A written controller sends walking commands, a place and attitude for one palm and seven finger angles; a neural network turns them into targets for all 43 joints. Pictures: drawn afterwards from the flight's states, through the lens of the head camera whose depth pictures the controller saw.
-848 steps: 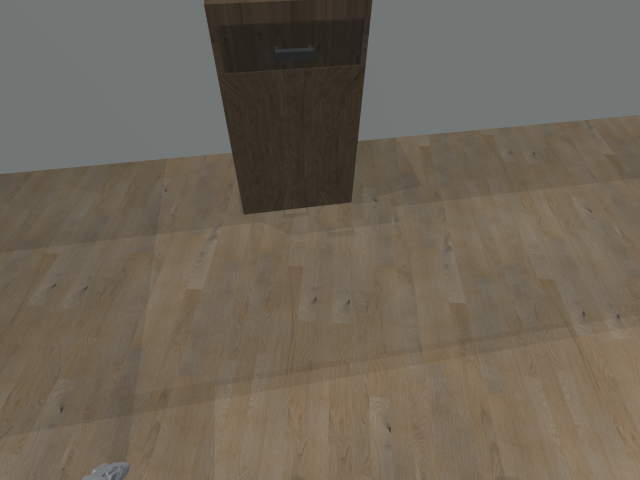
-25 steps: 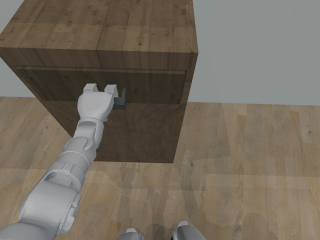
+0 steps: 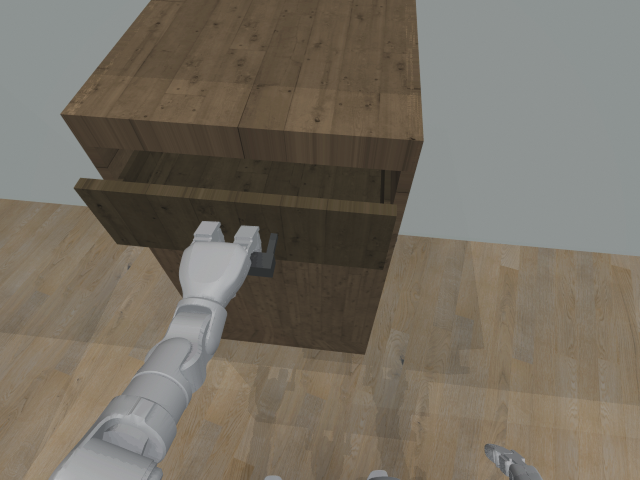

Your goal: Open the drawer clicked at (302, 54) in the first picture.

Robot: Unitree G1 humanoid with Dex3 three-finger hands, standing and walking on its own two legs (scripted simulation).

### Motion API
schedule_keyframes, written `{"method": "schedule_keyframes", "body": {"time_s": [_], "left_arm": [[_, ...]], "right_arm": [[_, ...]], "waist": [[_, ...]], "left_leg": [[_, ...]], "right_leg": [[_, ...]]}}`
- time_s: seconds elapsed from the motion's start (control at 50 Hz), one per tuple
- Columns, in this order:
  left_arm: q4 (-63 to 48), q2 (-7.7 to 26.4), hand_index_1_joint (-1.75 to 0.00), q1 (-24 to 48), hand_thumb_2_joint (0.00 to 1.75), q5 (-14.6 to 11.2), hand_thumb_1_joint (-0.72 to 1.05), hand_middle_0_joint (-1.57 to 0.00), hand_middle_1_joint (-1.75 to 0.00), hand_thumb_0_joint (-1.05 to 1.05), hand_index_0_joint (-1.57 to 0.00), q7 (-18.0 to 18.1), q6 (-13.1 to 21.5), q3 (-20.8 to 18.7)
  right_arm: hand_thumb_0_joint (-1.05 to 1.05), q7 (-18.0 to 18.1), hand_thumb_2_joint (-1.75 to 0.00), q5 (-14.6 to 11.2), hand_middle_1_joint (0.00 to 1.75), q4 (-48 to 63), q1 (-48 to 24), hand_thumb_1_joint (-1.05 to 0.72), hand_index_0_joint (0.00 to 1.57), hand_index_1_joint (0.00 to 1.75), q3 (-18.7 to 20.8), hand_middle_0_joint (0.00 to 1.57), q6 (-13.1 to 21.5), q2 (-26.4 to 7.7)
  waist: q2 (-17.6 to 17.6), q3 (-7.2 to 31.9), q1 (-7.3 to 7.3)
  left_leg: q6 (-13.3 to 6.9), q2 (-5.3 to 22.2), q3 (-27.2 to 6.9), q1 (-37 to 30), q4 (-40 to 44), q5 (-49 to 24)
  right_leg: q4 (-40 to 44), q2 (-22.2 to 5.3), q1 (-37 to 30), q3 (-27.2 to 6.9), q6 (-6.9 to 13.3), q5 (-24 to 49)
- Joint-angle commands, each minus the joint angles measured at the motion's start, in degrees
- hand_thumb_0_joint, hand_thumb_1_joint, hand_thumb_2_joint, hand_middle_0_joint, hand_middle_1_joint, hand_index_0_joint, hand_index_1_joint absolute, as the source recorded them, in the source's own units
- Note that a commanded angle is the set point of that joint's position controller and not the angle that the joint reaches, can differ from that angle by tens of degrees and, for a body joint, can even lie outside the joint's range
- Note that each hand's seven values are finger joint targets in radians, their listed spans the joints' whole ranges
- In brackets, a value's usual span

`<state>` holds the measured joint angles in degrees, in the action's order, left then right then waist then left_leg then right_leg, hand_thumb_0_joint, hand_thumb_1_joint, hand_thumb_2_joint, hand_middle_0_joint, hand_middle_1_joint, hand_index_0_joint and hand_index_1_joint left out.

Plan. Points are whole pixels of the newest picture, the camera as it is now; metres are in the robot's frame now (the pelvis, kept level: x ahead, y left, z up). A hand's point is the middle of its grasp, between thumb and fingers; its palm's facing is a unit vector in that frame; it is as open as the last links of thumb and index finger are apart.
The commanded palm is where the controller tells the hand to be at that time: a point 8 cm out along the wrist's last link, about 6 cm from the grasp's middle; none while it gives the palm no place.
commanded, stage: pull the drawer open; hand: left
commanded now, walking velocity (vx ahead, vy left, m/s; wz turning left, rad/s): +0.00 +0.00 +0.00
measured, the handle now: (234, 249) +0.43 +0.14 +0.00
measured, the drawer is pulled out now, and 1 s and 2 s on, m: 0.08 0.20 0.30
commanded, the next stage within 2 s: none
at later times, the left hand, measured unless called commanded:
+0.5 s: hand (215, 327) +0.32 +0.16 -0.03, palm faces -0.01 -0.07 -1.00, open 5.7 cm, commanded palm +0.28 +0.16 +0.03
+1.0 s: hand (204, 370) +0.26 +0.16 -0.03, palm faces +0.00 -0.08 -1.00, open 5.7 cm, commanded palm +0.22 +0.17 +0.03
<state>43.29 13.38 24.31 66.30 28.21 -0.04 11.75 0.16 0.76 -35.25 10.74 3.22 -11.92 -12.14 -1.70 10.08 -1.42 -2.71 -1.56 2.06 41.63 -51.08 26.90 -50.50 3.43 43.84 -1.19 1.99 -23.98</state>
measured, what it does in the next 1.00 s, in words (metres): stands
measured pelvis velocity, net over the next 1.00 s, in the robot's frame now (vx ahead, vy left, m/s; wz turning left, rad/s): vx -0.01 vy -0.02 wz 0.00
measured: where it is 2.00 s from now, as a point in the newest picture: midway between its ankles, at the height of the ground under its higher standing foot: outside the picture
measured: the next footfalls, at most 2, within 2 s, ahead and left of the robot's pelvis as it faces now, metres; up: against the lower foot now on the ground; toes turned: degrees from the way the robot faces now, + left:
none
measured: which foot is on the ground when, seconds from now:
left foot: down 0.00-1.00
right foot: down 0.00-1.00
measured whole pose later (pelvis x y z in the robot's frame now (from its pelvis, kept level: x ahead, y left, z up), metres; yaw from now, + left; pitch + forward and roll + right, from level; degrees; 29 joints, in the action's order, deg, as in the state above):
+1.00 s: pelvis -0.01 -0.02 +0.00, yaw +0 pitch +13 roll +1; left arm 16.5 15.7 -4.0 65.5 27.7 0.0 12.4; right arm -0.5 1.4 -32.3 7.1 1.7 -8.6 -12.4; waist -2.0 8.8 1.6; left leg -1.5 -1.6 2.4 38.5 -52.7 27.2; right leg -54.1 3.5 41.8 -1.4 3.2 -25.1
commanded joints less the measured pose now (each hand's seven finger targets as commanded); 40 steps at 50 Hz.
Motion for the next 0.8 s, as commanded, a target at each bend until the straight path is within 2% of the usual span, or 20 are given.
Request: {"method": "schedule_keyframes", "body": {"time_s": [0.0,0.02,0.04,0.08,0.12,0.14,0.16,0.18,0.24,0.36,0.4,0.48,0.5,0.54,0.64,0.68,0.7,0.72,0.74,0.78], "left_arm": [[-10.55,8.11,-1.35,12.73,0.90,-1.71,0.90,-0.40,-1.35,0.00,-0.40,1.84,-0.88,-4.55],[-11.92,10.06,-1.35,12.13,0.90,-1.70,0.90,-0.40,-1.35,0.00,-0.40,1.92,-0.58,-6.46],[-11.63,9.81,-1.35,10.02,0.90,-1.52,0.90,-0.40,-1.35,0.00,-0.40,1.93,-0.70,-6.41],[-13.02,8.64,-1.35,9.23,0.90,-1.95,0.90,-0.40,-1.35,0.00,-0.40,1.80,-0.66,-5.41],[-13.92,10.76,-1.35,7.52,0.90,-1.88,0.90,-0.40,-1.35,0.00,-0.40,1.93,-0.60,-7.34],[-15.36,10.18,-1.35,7.62,0.90,-1.45,0.90,-0.40,-1.35,0.00,-0.40,2.01,-0.48,-6.41],[-16.81,7.79,-1.35,6.78,0.90,-1.59,0.90,-0.40,-1.35,0.00,-0.40,2.07,-0.46,-4.53],[-17.30,7.45,-1.35,5.87,0.90,-1.63,0.90,-0.40,-1.35,0.00,-0.40,2.19,-0.52,-4.47],[-19.71,7.48,-1.35,2.69,0.90,-1.93,0.90,-0.40,-1.35,0.00,-0.40,2.42,-0.76,-4.88],[-24.67,5.41,-1.35,-1.68,0.90,-2.40,0.90,-0.40,-1.35,0.00,-0.40,2.47,-1.23,-2.75],[-25.96,7.08,-1.35,-3.92,0.90,-2.32,0.90,-0.40,-1.35,0.00,-0.40,2.63,-1.24,-4.13],[-27.60,5.86,-1.35,-5.90,0.90,-2.32,0.90,-0.40,-1.35,0.00,-0.40,2.64,-1.30,-2.93],[-27.83,7.13,-1.35,-6.24,0.90,-2.16,0.90,-0.40,-1.35,0.00,-0.40,2.70,-1.27,-4.02],[-30.64,7.07,-1.35,-7.25,0.90,-2.17,0.90,-0.40,-1.35,0.00,-0.40,2.63,-1.07,-3.70],[-33.07,7.09,-1.35,-14.07,0.90,-2.57,0.90,-0.40,-1.35,0.00,-0.40,2.58,-0.61,-4.18],[-33.80,6.57,-1.35,-13.35,0.90,-2.30,0.90,-0.40,-1.35,0.00,-0.40,2.60,-0.58,-3.47],[-33.51,7.35,-1.35,-13.34,0.90,-2.13,0.90,-0.40,-1.35,0.00,-0.40,2.68,-0.57,-4.18],[-34.70,8.54,-1.35,-13.91,0.90,-1.86,0.90,-0.40,-1.35,0.00,-0.40,2.74,-0.37,-5.51],[-35.41,8.18,-1.35,-14.96,0.90,-1.76,0.90,-0.40,-1.35,0.00,-0.40,2.84,-0.34,-4.90],[-35.94,7.59,-1.35,-14.74,0.90,-1.73,0.90,-0.40,-1.35,0.00,-0.40,2.96,-0.43,-4.18]], "right_arm": [[0.00,0.50,-0.90,-0.08,0.30,6.40,1.51,-0.90,0.20,0.30,2.10,0.20,1.57,-7.03],[0.00,0.51,-0.90,-0.12,0.30,6.45,1.38,-0.90,0.20,0.30,2.21,0.20,1.68,-7.23],[0.00,0.51,-0.90,-0.14,0.30,6.73,0.85,-0.90,0.20,0.30,2.07,0.20,1.64,-6.98],[0.00,0.51,-0.90,-0.28,0.30,6.99,0.38,-0.90,0.20,0.30,1.93,0.20,1.90,-6.96],[0.00,0.64,-0.90,-0.25,0.30,7.30,0.04,-0.90,0.20,0.30,1.94,0.20,2.20,-7.21],[0.00,0.54,-0.90,-0.29,0.30,7.43,-0.26,-0.90,0.20,0.30,1.76,0.20,2.19,-7.08],[0.00,0.30,-0.90,-0.22,0.30,7.66,-0.27,-0.90,0.20,0.30,1.91,0.20,2.41,-6.91],[0.00,0.11,-0.90,-0.26,0.30,7.68,-0.53,-0.90,0.20,0.30,1.98,0.20,2.50,-6.88],[0.00,-0.13,-0.90,-0.11,0.30,7.88,-0.90,-0.90,0.20,0.30,2.09,0.20,2.74,-7.12],[0.00,-0.58,-0.90,0.01,0.30,8.40,-1.70,-0.90,0.20,0.30,2.08,0.20,3.36,-7.18],[0.00,-0.52,-0.90,-0.01,0.30,8.68,-2.17,-0.90,0.20,0.30,1.97,0.20,3.69,-7.23],[0.00,-0.58,-0.90,0.05,0.30,8.83,-3.14,-0.90,0.20,0.30,1.66,0.20,4.07,-7.04],[0.00,-0.50,-0.90,0.08,0.30,8.79,-3.12,-0.90,0.20,0.30,1.67,0.20,4.16,-7.18],[0.00,-0.54,-0.90,0.20,0.30,9.27,-3.81,-0.90,0.20,0.30,1.52,0.20,4.35,-7.01],[0.00,-0.70,-0.90,0.25,0.30,10.10,-5.16,-0.90,0.20,0.30,1.11,0.20,4.92,-6.66],[0.00,-0.71,-0.90,0.41,0.30,10.21,-5.75,-0.90,0.20,0.30,0.95,0.20,5.07,-6.61],[0.00,-0.66,-0.90,0.36,0.30,10.13,-5.82,-0.90,0.20,0.30,0.94,0.20,5.20,-6.62],[0.00,-0.58,-0.90,0.47,0.30,10.22,-6.28,-0.90,0.20,0.30,0.99,0.20,5.27,-6.82],[0.00,-0.60,-0.90,0.53,0.30,10.70,-6.45,-0.90,0.20,0.30,0.87,0.20,5.32,-6.56],[0.00,-0.62,-0.90,0.62,0.30,10.64,-6.55,-0.90,0.20,0.30,0.74,0.20,5.41,-6.44]], "waist": [[2.95,19.35,0.24],[2.68,19.89,0.65],[2.89,19.73,1.07],[3.34,18.63,0.66],[3.85,18.36,1.32],[2.72,18.82,1.30],[1.83,19.06,1.21],[1.54,18.56,1.21],[2.96,19.27,1.34],[3.85,17.04,0.97],[3.39,16.60,1.64],[4.10,15.03,1.34],[4.22,14.83,1.54],[3.31,16.51,1.85],[3.62,14.93,2.64],[3.74,13.28,2.13],[3.97,12.41,2.15],[3.64,13.25,2.56],[2.75,13.74,2.76],[2.35,13.00,2.38]], "left_leg": [[0.61,-0.97,-0.75,-9.84,3.97,-24.17],[0.68,-0.87,-1.02,-10.39,3.98,-25.03],[0.68,-0.97,-0.83,-10.31,3.96,-24.98],[0.68,-1.06,-0.80,-9.63,4.00,-23.72],[0.67,-1.02,-0.93,-9.27,4.39,-22.97],[0.77,-1.08,-1.03,-9.68,4.44,-23.16],[0.84,-0.89,-1.14,-10.75,4.33,-23.97],[0.94,-0.74,-1.14,-11.07,4.34,-23.91],[0.89,-0.54,-1.31,-11.58,4.02,-24.87],[0.91,-0.35,-1.78,-11.85,4.44,-22.83],[0.86,-0.56,-1.63,-11.41,4.69,-21.28],[0.81,-0.58,-1.69,-11.10,4.73,-19.88],[0.84,-0.65,-1.90,-10.96,4.76,-19.23],[0.81,-0.73,-1.65,-11.63,4.63,-19.85],[0.95,-0.99,-1.72,-10.98,4.48,-19.66],[0.92,-1.03,-1.70,-10.30,4.40,-17.42],[0.92,-1.07,-1.80,-9.89,4.56,-16.32],[0.93,-1.02,-1.82,-10.68,4.49,-17.12],[0.92,-1.16,-1.59,-10.82,4.19,-16.88],[1.04,-1.19,-1.78,-10.55,4.02,-16.00]], "right_leg": [[5.18,-0.58,-14.96,-1.16,1.33,26.32],[5.09,-0.54,-15.07,-1.33,1.52,26.49],[5.02,-0.49,-15.27,-1.48,1.45,26.66],[5.31,-0.59,-15.03,-1.65,1.38,26.16],[5.54,-0.54,-15.79,-2.13,1.49,25.59],[5.15,-0.57,-15.32,-2.07,1.53,25.20],[4.94,-0.46,-14.61,-1.53,1.66,25.08],[4.96,-0.40,-13.79,-1.25,1.71,24.16],[4.69,-0.41,-14.17,-1.32,1.58,24.97],[5.01,-0.41,-13.41,-1.15,1.64,22.56],[5.19,-0.43,-13.88,-1.47,1.74,21.44],[5.46,-0.56,-12.98,-1.28,1.64,20.01],[5.36,-0.42,-12.89,-1.78,1.75,19.29],[5.27,-0.67,-13.85,-2.02,1.70,20.19],[5.08,-0.71,-14.28,-2.56,1.73,20.86],[5.38,-0.80,-12.97,-2.54,1.64,18.49],[5.57,-0.76,-12.52,-2.57,1.67,17.11],[5.57,-0.58,-12.68,-3.04,1.82,17.61],[5.37,-0.77,-12.79,-3.09,1.77,17.54],[5.03,-0.73,-11.78,-2.68,1.84,16.35]]}}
